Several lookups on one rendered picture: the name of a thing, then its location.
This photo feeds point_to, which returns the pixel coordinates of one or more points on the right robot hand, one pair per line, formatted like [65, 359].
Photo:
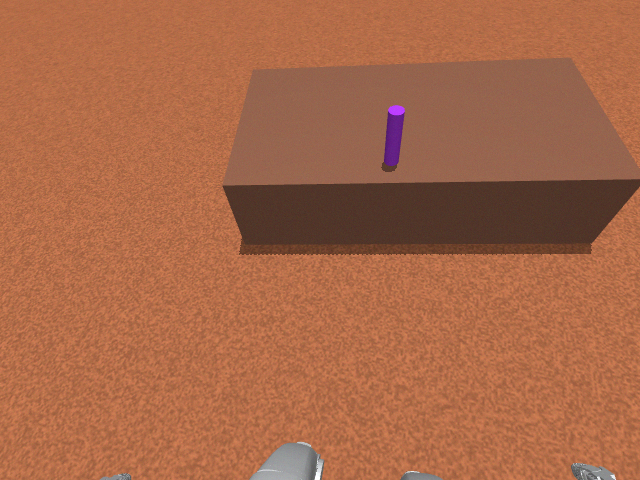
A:
[588, 472]

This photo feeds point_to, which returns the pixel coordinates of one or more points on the can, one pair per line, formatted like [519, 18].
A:
[393, 134]

